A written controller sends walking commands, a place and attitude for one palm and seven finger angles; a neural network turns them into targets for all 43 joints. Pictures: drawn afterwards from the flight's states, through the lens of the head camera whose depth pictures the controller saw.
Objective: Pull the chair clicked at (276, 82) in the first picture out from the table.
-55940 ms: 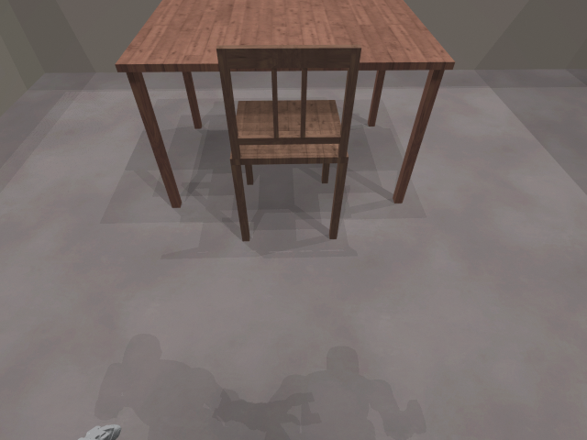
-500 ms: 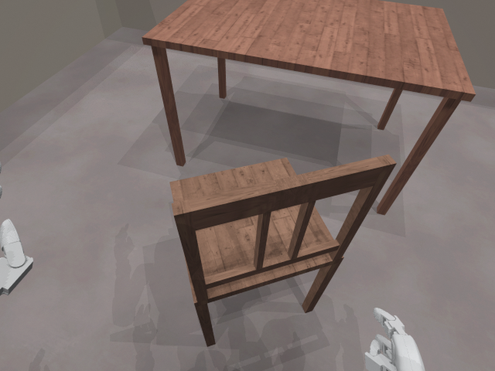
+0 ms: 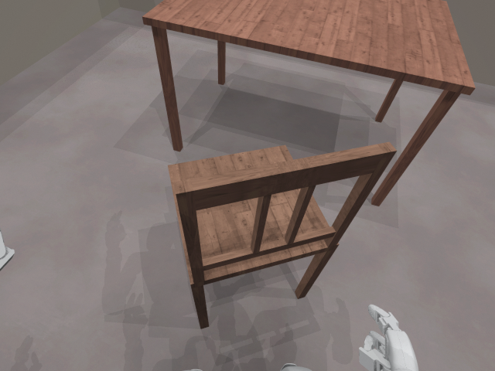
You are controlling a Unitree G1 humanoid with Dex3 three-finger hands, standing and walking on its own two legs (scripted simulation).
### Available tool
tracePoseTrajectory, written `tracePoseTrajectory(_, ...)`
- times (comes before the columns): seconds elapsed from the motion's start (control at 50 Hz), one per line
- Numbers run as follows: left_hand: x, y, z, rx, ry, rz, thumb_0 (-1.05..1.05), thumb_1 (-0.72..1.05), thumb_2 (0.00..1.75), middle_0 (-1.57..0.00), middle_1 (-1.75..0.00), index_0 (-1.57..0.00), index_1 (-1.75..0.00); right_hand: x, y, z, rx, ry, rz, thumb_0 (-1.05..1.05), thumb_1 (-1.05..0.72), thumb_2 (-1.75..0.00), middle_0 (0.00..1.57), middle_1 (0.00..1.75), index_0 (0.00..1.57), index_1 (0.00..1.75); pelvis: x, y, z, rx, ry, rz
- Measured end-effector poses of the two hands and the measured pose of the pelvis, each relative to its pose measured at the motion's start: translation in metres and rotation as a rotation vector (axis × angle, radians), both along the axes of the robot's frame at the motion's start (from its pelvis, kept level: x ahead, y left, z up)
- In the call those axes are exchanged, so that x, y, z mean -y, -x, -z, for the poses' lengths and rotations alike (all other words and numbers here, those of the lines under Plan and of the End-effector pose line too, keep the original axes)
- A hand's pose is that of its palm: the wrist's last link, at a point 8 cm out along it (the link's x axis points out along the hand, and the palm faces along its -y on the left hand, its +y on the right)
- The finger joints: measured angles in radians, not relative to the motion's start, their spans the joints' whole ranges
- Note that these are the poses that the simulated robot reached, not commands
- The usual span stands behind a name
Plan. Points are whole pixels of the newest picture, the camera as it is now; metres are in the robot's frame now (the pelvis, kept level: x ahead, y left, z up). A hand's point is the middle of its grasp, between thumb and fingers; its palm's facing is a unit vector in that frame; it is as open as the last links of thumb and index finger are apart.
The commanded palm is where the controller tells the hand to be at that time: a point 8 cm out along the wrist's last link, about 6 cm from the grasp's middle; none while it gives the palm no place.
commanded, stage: step back with the hand held close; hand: left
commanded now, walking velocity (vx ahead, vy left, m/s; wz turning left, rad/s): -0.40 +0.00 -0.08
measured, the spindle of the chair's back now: (259, 224) +0.42 -0.01 -0.09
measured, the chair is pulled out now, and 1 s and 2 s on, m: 0.51 0.51 0.51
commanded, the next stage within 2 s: stop stepping back and stand still in 0.46 s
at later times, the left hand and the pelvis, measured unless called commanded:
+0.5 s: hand (29, 369) +0.11 +0.20 +0.17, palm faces +0.30 -0.73 -0.61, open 7.4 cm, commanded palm +0.06 +0.24 +0.19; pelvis -0.10 -0.06 +0.01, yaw -2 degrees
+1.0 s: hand out of the picture -0.02 +0.18 +0.15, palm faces +0.46 -0.77 -0.45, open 7.4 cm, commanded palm -0.08 +0.20 +0.19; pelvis -0.22 -0.09 +0.01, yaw -1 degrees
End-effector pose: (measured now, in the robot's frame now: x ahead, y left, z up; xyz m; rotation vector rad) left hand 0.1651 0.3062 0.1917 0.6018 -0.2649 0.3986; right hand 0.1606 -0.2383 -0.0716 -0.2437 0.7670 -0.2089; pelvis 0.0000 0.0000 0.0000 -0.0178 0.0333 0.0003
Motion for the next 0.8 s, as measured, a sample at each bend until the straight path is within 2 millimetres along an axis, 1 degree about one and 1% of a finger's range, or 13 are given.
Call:
tracePoseTrajectory(0.04, -0.002, 0.003, 0.002, -0.016, 0.022, -0.018, 0.01, 0.89, 0.90, -0.21, -0.31, -0.21, -0.30, -0.005, 0.002, -0.004, 0.016, -0.008, -0.015, 0.02, -0.90, -0.90, 0.20, 0.30, 0.20, 0.30, 0.002, 0.003, -0.003, -0.008, 0.012, 0.002)
tracePoseTrajectory(0.08, 0.003, 0.006, 0.001, -0.012, 0.051, -0.013, 0.02, 0.89, 0.90, -0.21, -0.31, -0.21, -0.30, -0.009, 0.006, -0.007, 0.025, -0.022, -0.038, 0.01, -0.90, -0.90, 0.20, 0.30, 0.20, 0.30, 0.005, 0.008, -0.007, -0.014, 0.020, 0.011)
tracePoseTrajectory(0.2, 0.047, 0.015, -0.012, 0.037, 0.039, 0.116, 0.02, 0.89, 0.90, -0.21, -0.31, -0.21, -0.30, -0.004, 0.020, -0.004, 0.055, -0.056, -0.094, 0.01, -0.90, -0.90, 0.20, 0.30, 0.21, 0.30, 0.023, 0.032, -0.005, -0.031, 0.008, 0.047)
tracePoseTrajectory(0.26, 0.068, 0.022, -0.017, 0.016, -0.026, 0.167, 0.02, 0.89, 0.90, -0.21, -0.31, -0.21, -0.30, 0.009, 0.033, 0.004, 0.064, -0.080, -0.098, 0.01, -0.90, -0.90, 0.20, 0.30, 0.21, 0.30, 0.036, 0.051, -0.002, -0.031, 0.020, 0.053)
tracePoseTrajectory(0.32, 0.083, 0.037, -0.024, -0.042, -0.094, 0.201, 0.02, 0.89, 0.90, -0.21, -0.31, -0.21, -0.30, 0.026, 0.053, 0.011, 0.043, -0.102, -0.076, 0.01, -0.90, -0.90, 0.20, 0.30, 0.21, 0.30, 0.047, 0.067, -0.005, -0.016, 0.064, 0.030)
tracePoseTrajectory(0.4, 0.089, 0.067, -0.029, -0.102, -0.131, 0.193, 0.01, 0.89, 0.90, -0.21, -0.31, -0.22, -0.30, 0.055, 0.084, 0.007, -0.004, -0.099, 0.016, 0.01, -0.90, -0.90, 0.20, 0.30, 0.21, 0.30, 0.055, 0.077, -0.011, -0.031, 0.004, 0.047)
tracePoseTrajectory(0.48, 0.073, 0.089, -0.013, -0.167, -0.093, 0.080, 0.01, 0.88, 0.90, -0.21, -0.31, -0.22, -0.30, 0.076, 0.106, -0.001, -0.021, -0.036, 0.066, 0.02, -0.90, -0.90, 0.20, 0.30, 0.20, 0.30, 0.058, 0.090, -0.014, -0.040, -0.024, 0.049)
tracePoseTrajectory(0.54, 0.066, 0.102, 0.006, -0.144, -0.021, 0.038, 0.01, 0.89, 0.90, -0.21, -0.31, -0.22, -0.30, 0.084, 0.116, -0.001, -0.005, 0.017, 0.058, 0.02, -0.90, -0.90, 0.20, 0.30, 0.20, 0.30, 0.058, 0.108, -0.006, -0.023, -0.001, 0.020)
tracePoseTrajectory(0.58, 0.070, 0.112, 0.015, -0.111, 0.033, 0.037, 0.01, 0.89, 0.90, -0.21, -0.31, -0.21, -0.30, 0.083, 0.124, -0.004, -0.007, 0.019, 0.048, 0.02, -0.90, -0.90, 0.20, 0.30, 0.20, 0.30, 0.063, 0.124, -0.005, 0.000, -0.034, 0.027)
tracePoseTrajectory(0.64, 0.086, 0.130, 0.021, -0.092, 0.089, 0.059, 0.02, 0.89, 0.90, -0.21, -0.31, -0.21, -0.30, 0.079, 0.139, -0.012, 0.033, 0.008, 0.011, 0.02, -0.90, -0.90, 0.20, 0.30, 0.20, 0.30, 0.072, 0.143, -0.005, 0.016, -0.037, 0.042)
tracePoseTrajectory(0.68, 0.099, 0.144, 0.014, -0.071, 0.092, 0.082, 0.02, 0.89, 0.90, -0.21, -0.31, -0.21, -0.30, 0.077, 0.149, -0.015, 0.067, -0.011, -0.012, 0.02, -0.90, -0.90, 0.20, 0.30, 0.20, 0.30, 0.078, 0.155, -0.005, 0.028, -0.026, 0.035)
tracePoseTrajectory(0.74, 0.117, 0.168, -0.010, 0.014, 0.014, 0.123, 0.02, 0.89, 0.90, -0.21, -0.31, -0.21, -0.30, 0.077, 0.167, -0.013, 0.108, -0.046, -0.036, 0.01, -0.90, -0.90, 0.20, 0.30, 0.20, 0.30, 0.088, 0.171, -0.001, 0.047, -0.015, 0.032)
tracePoseTrajectory(0.8, 0.122, 0.192, -0.030, 0.074, -0.069, 0.108, 0.02, 0.89, 0.90, -0.21, -0.31, -0.22, -0.30, 0.082, 0.188, -0.004, 0.102, -0.083, -0.039, 0.01, -0.90, -0.90, 0.20, 0.30, 0.21, 0.30, 0.096, 0.186, 0.000, 0.081, 0.020, 0.002)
